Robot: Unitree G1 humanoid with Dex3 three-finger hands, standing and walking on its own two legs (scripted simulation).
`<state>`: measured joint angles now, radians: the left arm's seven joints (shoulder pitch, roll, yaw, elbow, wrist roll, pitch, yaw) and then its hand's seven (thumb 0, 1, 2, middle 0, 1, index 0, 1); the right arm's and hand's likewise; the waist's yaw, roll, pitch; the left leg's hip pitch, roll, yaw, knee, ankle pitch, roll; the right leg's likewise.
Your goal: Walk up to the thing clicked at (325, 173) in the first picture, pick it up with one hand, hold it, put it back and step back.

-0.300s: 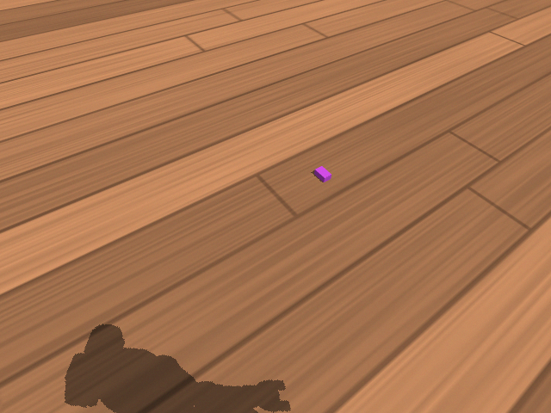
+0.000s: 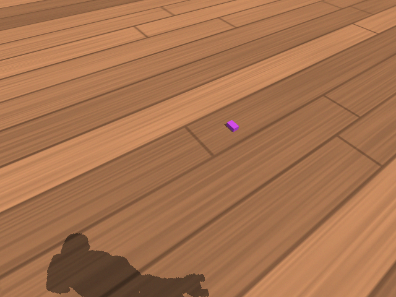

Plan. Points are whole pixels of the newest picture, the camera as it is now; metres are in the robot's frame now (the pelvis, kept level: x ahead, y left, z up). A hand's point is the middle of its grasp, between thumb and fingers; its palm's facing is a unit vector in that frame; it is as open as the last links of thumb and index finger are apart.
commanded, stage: stand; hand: left
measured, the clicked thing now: (232, 126) +1.33 -0.25 -0.77
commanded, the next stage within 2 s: walk up in 0.82 s
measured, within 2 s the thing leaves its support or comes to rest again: neither
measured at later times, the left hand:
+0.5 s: hand out of the picture +0.07 +0.25 -0.16, palm faces -0.03 -0.94 -0.34, open 7.4 cm
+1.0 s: hand out of the picture +0.11 +0.26 -0.14, palm faces -0.18 -0.91 -0.37, open 7.4 cm
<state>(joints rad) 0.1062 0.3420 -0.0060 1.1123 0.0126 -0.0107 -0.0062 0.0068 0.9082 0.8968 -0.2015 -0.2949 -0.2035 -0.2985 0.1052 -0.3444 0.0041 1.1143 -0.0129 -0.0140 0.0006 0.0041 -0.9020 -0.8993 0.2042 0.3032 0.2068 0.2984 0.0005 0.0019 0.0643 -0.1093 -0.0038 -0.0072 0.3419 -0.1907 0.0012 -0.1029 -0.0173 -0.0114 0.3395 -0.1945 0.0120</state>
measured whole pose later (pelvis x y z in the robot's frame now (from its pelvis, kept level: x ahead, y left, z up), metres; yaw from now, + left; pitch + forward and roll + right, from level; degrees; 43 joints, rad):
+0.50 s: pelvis +0.00 +0.00 +0.00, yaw +0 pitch -2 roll +0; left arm 0.12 0.35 -0.01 1.11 0.01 -0.01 -0.01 0.01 0.91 0.90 -0.20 -0.29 -0.20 -0.30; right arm 0.11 -0.35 0.00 1.12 -0.01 -0.01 0.00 0.00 -0.90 -0.90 0.20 0.30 0.21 0.30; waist 0.00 0.00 0.06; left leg -0.10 0.00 -0.01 0.33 -0.19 0.00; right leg -0.10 -0.02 -0.01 0.33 -0.19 0.01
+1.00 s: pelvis +0.02 -0.01 -0.01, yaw -9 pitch -1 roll +1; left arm 0.23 0.39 0.08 1.01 0.03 0.02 -0.09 0.01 0.91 0.90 -0.20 -0.30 -0.20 -0.30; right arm 0.16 -0.39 -0.08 0.92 -0.05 -0.05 0.05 0.00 -0.90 -0.90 0.21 0.30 0.21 0.30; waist -0.01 0.03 0.05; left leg -0.10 0.05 0.15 0.40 -0.28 0.01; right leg -0.41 -0.07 -0.02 0.85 -0.41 -0.01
